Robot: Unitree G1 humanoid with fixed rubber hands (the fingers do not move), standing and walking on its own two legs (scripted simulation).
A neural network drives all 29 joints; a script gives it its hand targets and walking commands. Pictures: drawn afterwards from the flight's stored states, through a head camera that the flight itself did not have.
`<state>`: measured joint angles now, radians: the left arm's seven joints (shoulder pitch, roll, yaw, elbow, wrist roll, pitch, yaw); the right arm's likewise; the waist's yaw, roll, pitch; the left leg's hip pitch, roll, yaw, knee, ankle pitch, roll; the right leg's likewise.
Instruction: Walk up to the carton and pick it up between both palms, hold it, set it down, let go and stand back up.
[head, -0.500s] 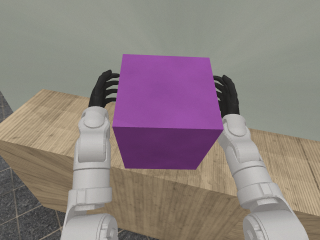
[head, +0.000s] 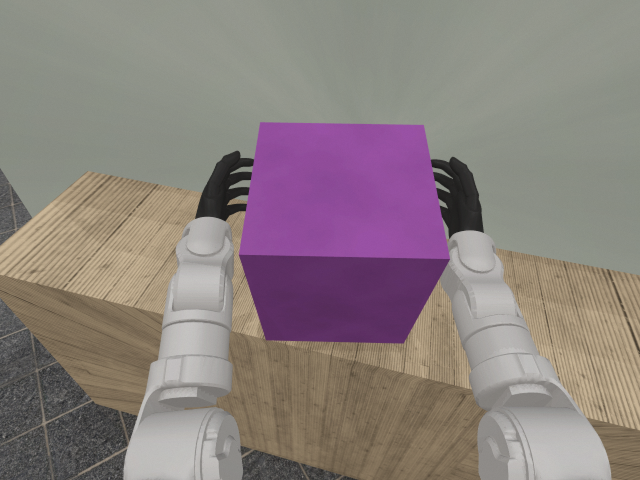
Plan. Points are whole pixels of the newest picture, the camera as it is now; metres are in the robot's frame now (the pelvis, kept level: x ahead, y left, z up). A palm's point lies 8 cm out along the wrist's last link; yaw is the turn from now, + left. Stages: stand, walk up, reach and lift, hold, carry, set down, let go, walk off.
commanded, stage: set down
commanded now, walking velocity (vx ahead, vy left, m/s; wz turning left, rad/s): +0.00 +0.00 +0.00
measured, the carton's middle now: (337, 242) +0.42 -0.02 +0.08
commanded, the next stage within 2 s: none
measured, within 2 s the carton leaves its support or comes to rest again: neither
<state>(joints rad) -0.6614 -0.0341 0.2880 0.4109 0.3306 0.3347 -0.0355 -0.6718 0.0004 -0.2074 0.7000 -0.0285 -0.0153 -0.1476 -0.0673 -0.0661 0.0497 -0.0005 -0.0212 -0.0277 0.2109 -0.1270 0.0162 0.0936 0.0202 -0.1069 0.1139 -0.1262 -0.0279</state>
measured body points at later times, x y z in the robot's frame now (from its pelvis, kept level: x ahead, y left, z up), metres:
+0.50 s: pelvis +0.00 +0.00 +0.00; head +0.00 +0.02 +0.45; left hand +0.43 +0.13 +0.13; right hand +0.41 -0.17 +0.14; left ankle +0.00 +0.11 -0.75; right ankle -0.03 -0.09 -0.75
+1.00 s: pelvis +0.01 +0.00 +0.00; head +0.03 +0.01 +0.45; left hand +0.45 +0.13 +0.11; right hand +0.42 -0.17 +0.12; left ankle +0.00 +0.11 -0.75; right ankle -0.03 -0.09 -0.75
